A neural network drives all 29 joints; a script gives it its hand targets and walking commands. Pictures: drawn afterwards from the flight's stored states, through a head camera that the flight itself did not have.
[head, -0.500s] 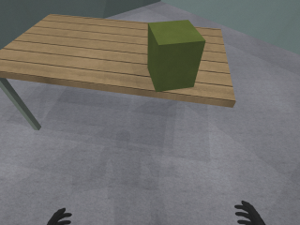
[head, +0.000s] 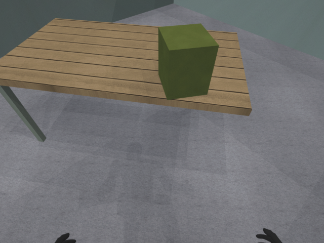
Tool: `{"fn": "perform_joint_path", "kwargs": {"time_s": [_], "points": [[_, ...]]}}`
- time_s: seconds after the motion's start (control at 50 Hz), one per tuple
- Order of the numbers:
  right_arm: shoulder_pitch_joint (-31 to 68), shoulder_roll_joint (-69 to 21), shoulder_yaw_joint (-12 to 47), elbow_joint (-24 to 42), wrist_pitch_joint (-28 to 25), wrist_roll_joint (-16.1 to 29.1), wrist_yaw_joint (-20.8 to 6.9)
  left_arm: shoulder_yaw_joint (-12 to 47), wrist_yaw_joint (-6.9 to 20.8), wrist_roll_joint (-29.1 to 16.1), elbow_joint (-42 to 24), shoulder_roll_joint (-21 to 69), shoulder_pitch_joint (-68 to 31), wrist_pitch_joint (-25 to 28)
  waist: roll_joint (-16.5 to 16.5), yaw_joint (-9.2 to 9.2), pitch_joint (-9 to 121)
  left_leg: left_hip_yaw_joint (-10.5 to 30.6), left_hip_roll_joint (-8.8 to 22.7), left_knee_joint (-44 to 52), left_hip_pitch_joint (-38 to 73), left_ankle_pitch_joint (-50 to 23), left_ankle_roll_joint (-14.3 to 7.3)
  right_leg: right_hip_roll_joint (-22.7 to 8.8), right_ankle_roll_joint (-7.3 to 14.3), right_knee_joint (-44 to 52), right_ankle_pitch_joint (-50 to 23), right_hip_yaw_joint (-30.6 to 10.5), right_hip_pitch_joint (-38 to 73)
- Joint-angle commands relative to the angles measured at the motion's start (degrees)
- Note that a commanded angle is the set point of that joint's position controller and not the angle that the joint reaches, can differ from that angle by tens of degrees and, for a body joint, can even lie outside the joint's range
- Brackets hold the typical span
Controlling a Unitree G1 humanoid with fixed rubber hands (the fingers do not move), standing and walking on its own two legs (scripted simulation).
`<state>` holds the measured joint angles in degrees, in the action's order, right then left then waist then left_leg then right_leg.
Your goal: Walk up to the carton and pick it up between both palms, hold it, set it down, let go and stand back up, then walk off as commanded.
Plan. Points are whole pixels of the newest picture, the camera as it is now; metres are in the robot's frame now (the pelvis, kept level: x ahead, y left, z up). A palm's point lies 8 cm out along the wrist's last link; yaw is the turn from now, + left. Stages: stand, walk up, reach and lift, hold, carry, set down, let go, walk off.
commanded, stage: walk up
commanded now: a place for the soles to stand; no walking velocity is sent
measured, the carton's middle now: (183, 62) +0.86 -0.09 -0.02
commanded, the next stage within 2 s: none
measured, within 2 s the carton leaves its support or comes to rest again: neither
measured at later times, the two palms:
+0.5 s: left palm (69, 232) +0.17 +0.25 -0.10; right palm out of the picture +0.11 -0.39 -0.11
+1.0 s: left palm (69, 201) +0.25 +0.28 -0.11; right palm (284, 183) +0.30 -0.35 -0.08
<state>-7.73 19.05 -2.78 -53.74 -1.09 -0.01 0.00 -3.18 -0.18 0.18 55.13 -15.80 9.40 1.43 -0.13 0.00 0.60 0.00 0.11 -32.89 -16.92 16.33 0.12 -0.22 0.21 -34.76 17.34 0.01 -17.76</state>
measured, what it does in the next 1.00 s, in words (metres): walks ahead: right foot, then left foot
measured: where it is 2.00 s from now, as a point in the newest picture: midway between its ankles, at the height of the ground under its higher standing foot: (172, 207)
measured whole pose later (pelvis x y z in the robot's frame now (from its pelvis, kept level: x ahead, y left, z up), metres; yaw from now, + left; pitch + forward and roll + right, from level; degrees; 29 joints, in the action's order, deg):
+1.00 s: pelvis +0.21 -0.03 +0.01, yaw -2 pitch -2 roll -1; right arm -11.5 23.4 -4.0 -53.5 -4.8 0.0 -2.6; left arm -4.8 2.4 0.2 50.6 -21.3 20.2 3.2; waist 0.6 -1.3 -2.4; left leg 0.3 2.1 -28.8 -17.4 9.6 -0.8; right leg 0.1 2.1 -52.7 24.5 -1.0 -20.4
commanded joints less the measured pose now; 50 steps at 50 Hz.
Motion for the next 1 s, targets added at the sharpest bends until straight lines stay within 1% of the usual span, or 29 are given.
{"fn": "perform_joint_path", "kwargs": {"time_s": [0.0, 0.04, 0.08, 0.12, 0.14, 0.16, 0.18, 0.2, 0.24, 0.28, 0.34, 0.38, 0.4, 0.42, 0.44, 0.46, 0.48, 0.56, 0.6, 0.7, 0.76, 0.78, 0.82, 0.84, 0.86, 0.88, 0.9, 0.94, 0.98], "points": [[-1.27, 15.76, -3.65, 3.24, -3.38, -2.65, -0.38, -3.71, 1.09, 2.22, -4.99, -17.54, 1.96, 2.44, 3.32, 0.08, 7.03, 4.27, 3.79, 1.84, 7.05, 14.04, -6.27, -5.52, 6.26, 9.56, 11.10, -11.24, 4.34], [-0.45, 16.01, -4.45, 3.98, -3.74, -3.37, -1.22, -4.72, 2.06, 2.89, -5.09, -18.51, 3.17, 2.38, 4.32, 0.18, -2.00, 7.77, 3.58, 0.75, -0.64, 25.66, -7.18, -8.00, 8.55, 11.72, 29.39, -18.10, -3.23], [-0.82, 13.94, -4.29, 4.28, -4.53, -3.66, -1.35, -4.75, 2.12, 2.89, -5.30, -18.20, 3.86, 2.87, 3.86, 0.50, -4.79, 6.02, 3.58, 0.75, -1.16, 16.91, -7.03, -10.00, 9.41, 12.31, 24.19, -20.69, -3.99], [-5.93, 14.99, -4.45, 3.62, -5.60, -3.45, -1.16, -4.54, 2.72, 2.74, -5.97, -16.59, 2.08, 3.10, 2.65, 2.18, -1.45, 8.73, 4.26, 3.11, 6.99, 14.89, -7.80, -7.51, 7.92, 5.87, 15.67, -15.95, -7.70], [-10.50, 16.71, -5.22, 2.46, -6.19, -3.39, -0.98, -3.39, 2.77, 2.31, -7.50, -14.23, -1.08, 3.10, -3.11, 5.08, 0.72, 18.54, 8.81, 10.65, 17.76, 19.67, -10.30, -2.72, 5.11, -3.38, 11.72, -10.35, -18.35], [-15.28, 20.38, -6.14, 1.94, -6.47, -3.77, -0.65, -2.73, 2.79, 2.57, -9.96, -11.74, -5.26, 3.08, -11.56, 7.65, -1.52, 32.99, 19.50, 20.48, 25.83, 20.60, -14.36, 3.75, 2.52, -16.79, 14.42, -2.45, -31.62], [-14.57, 21.93, -6.76, 2.58, -6.51, -2.65, -0.47, -2.90, 2.23, 3.42, -10.61, -14.12, -6.07, 3.12, -7.06, 7.35, -4.51, 36.69, 24.45, 22.13, 24.34, 19.43, -17.38, 0.21, 1.89, -22.69, 16.14, -5.76, -35.70], [-11.80, 21.47, -6.26, 3.36, -6.41, -2.09, -0.30, -3.60, 2.39, 3.01, -9.90, -16.86, -5.74, 2.94, -0.35, 5.66, -6.90, 33.93, 24.49, 21.55, 19.32, 21.35, -17.19, -2.32, 1.69, -23.04, 12.16, -8.53, -33.45], [-8.88, 19.95, -5.43, 4.55, -6.17, -2.29, -0.44, -4.23, 3.47, 2.32, -9.49, -16.90, -2.14, 2.86, -2.64, 2.64, -8.03, 23.86, 20.38, 19.26, 16.44, 14.35, -14.85, -4.75, 1.18, -19.18, 9.11, -6.52, -27.91], [-6.90, 20.42, -5.88, 6.02, -5.91, -2.95, -0.60, -4.38, 4.57, 1.94, -9.44, -16.49, -0.74, 2.55, -7.81, 2.51, -5.46, 14.64, 17.92, 18.04, 11.47, 7.03, -13.55, -4.74, 0.37, -12.89, 6.15, -2.83, -17.32], [-2.88, 20.85, -5.59, 7.27, -5.54, -2.48, -1.32, -4.89, 4.77, 1.46, -9.27, -16.36, 3.64, 2.36, -9.46, -1.09, -3.26, 7.20, 14.30, 13.56, 5.10, 0.98, -10.87, -3.48, 1.62, -2.73, 2.04, 1.34, -2.86], [-2.69, 18.66, -4.67, 7.79, -4.44, -2.01, -0.97, -5.60, 3.46, 1.27, -5.67, -15.75, 13.92, 2.63, -3.43, -5.63, 1.28, 1.44, 10.54, -4.97, 4.62, -19.09, -8.23, 1.50, 2.11, 8.88, -4.96, 6.48, 10.99], [-6.17, 14.76, -3.52, 7.75, -4.15, -1.82, -0.91, -7.03, 2.64, 2.03, -4.17, -18.99, 20.17, 3.05, 6.94, -7.56, 5.29, -1.00, 6.61, -20.41, -2.39, -15.83, -6.12, 1.82, 2.34, 8.13, -5.38, 2.53, 22.01], [-7.20, 8.74, -1.08, 9.36, -4.12, -1.47, -0.70, -7.56, 1.25, 2.37, -5.32, -23.39, 22.61, 3.53, 20.39, -6.56, 4.85, -0.81, -0.64, -34.60, -19.37, 14.12, -3.76, -13.74, 6.24, 13.46, -1.50, -23.12, 25.99], [-7.18, 13.19, -1.80, 8.87, -3.37, -1.05, -0.53, -6.79, 1.34, 1.20, -6.80, -25.46, 17.70, 3.35, 11.72, -4.14, 1.47, 4.77, -2.62, -37.33, -23.94, 15.92, -2.72, -18.93, 8.85, 22.55, 10.12, -41.37, 17.20], [-5.28, 17.46, -2.89, 8.19, -3.12, -1.22, -0.80, -7.24, 1.63, 0.62, -7.80, -25.39, 13.66, 3.59, 5.30, -3.21, -1.79, 5.48, 1.75, -36.62, -22.82, 12.47, -3.37, -19.21, 11.90, 22.66, 14.70, -38.55, 14.70], [-5.83, 17.29, -2.97, 7.18, -2.99, -0.78, -1.31, -6.74, 1.48, 0.56, -8.12, -23.12, 12.17, 3.94, 4.40, -2.18, -3.04, 4.63, 3.59, -33.77, -22.59, 7.63, -3.37, -15.96, 10.85, 20.33, 8.17, -30.65, 14.25], [-5.72, 15.89, -3.47, 4.82, -2.75, -1.93, -2.46, -5.13, 1.30, 0.27, -7.62, -20.08, 13.90, 4.71, 4.78, -1.51, -4.13, 1.65, 4.55, -24.98, -18.32, 0.20, -0.89, -11.53, 9.44, 21.80, -4.37, -20.01, 7.71], [-4.66, 14.94, -3.31, 4.79, -2.58, -1.73, -2.91, -5.35, 1.59, 0.52, -8.71, -20.85, 11.92, 4.67, 8.31, -0.84, -3.73, 0.59, 4.47, -20.22, -17.31, -2.27, 0.10, -9.82, 10.10, 22.17, -0.35, -16.07, 7.02], [2.84, 13.89, -3.39, 6.15, -2.93, -1.79, -3.57, -5.52, 2.03, 0.74, -9.21, -21.96, 13.18, 4.63, 7.16, -3.73, -3.58, 0.03, 4.75, -9.57, -18.36, -4.93, -0.37, -13.85, 13.01, 21.98, 4.65, -18.54, 10.78], [3.21, 12.71, -2.90, 6.42, -3.95, -1.61, -3.39, -4.90, 1.88, 0.44, -8.95, -21.49, 13.48, 4.13, 6.92, -3.73, 0.80, -3.08, 2.07, -1.08, -12.62, -4.76, -0.85, -12.81, 11.64, 15.26, -13.38, -13.35, 14.58], [2.31, 12.45, -3.09, 6.39, -4.24, -1.24, -3.24, -4.48, 1.88, 0.44, -9.35, -21.07, 12.89, 3.99, 8.90, -2.92, 1.42, -3.57, 1.70, 1.80, -6.60, -6.60, -0.94, -12.44, 11.03, 13.33, -15.34, -11.65, 10.80], [-5.50, 13.58, -3.91, 3.73, -4.57, -1.79, -2.37, -4.21, 1.98, 0.18, -9.77, -20.11, 11.37, 3.53, 3.86, 0.94, 5.73, -6.56, -0.79, 6.91, 10.09, -9.30, -2.01, -9.68, 8.88, 4.09, -16.41, -8.32, 4.88], [-11.25, 15.54, -4.77, 2.02, -4.86, -2.03, -1.39, -3.07, 1.90, 0.15, -9.65, -17.14, 12.04, 3.43, 0.00, 3.06, 9.03, -4.00, 0.76, 9.40, 19.51, -7.13, -2.44, -6.59, 7.22, -5.59, -13.27, -5.85, 0.92], [-13.89, 18.31, -5.86, 1.72, -5.24, -2.88, -0.80, -2.27, 1.83, 0.23, -10.11, -13.67, 13.75, 3.17, -8.47, 3.97, 8.86, 8.10, 9.33, 11.52, 25.79, 3.74, -5.01, -1.33, 5.32, -17.10, -0.77, -2.76, -9.31], [-12.73, 23.41, -6.61, 3.47, -5.17, -2.66, -0.61, -2.36, 1.60, 0.26, -10.15, -13.47, 13.52, 2.82, -11.99, 4.09, 3.92, 32.14, 23.33, 18.65, 23.52, 19.39, -11.26, 5.10, 2.50, -25.96, 15.41, -2.04, -23.96], [-8.84, 23.42, -6.66, 4.55, -5.00, -0.99, -1.06, -3.48, 1.21, 1.03, -8.50, -19.00, 12.27, 1.79, -4.54, 3.50, -0.29, 33.48, 25.23, 21.59, 13.62, 32.21, -14.07, 0.67, 2.17, -28.31, 14.32, -7.28, -22.96], [-3.76, 21.12, -5.49, 5.15, -4.70, -0.83, -1.59, -4.53, 2.39, 0.88, -7.27, -19.95, 13.16, 1.50, -5.28, 0.09, -7.80, 23.75, 19.18, 22.99, 4.85, 28.94, -12.36, -2.17, 1.94, -25.73, 8.53, -7.26, -19.82], [-2.97, 19.62, -5.45, 5.96, -4.78, -1.49, -1.69, -4.50, 3.10, 0.90, -5.29, -17.99, 15.66, 1.51, -7.99, -0.29, -6.17, 15.04, 14.93, 22.94, 1.72, 18.89, -11.36, -2.13, 0.46, -21.65, 3.14, -4.25, -13.22]]}}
